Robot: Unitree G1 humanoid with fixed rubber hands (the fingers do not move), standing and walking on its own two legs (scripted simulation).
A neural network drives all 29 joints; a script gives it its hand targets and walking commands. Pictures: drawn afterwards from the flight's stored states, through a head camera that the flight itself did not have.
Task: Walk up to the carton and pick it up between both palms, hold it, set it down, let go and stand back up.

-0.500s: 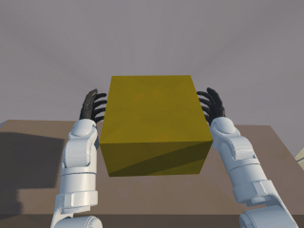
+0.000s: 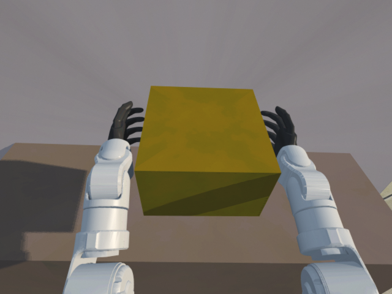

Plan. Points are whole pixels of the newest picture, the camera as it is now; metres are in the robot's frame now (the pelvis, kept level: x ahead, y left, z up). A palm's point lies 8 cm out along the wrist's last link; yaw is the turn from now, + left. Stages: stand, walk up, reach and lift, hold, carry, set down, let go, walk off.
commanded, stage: hold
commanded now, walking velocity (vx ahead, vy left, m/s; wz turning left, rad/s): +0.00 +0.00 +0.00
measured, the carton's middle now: (202, 147) +0.39 -0.01 +0.14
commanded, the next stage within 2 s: none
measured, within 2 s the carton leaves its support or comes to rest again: neither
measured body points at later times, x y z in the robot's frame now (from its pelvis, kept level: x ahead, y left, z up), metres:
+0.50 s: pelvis +0.02 -0.01 +0.00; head -0.03 +0.02 +0.45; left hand +0.39 +0.16 +0.17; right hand +0.40 -0.16 +0.18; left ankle +0.04 +0.11 -0.75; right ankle +0.01 -0.13 -0.75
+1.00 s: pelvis +0.01 -0.02 +0.00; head -0.03 +0.00 +0.45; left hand +0.38 +0.15 +0.17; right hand +0.39 -0.18 +0.17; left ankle +0.04 +0.11 -0.75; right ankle +0.01 -0.13 -0.75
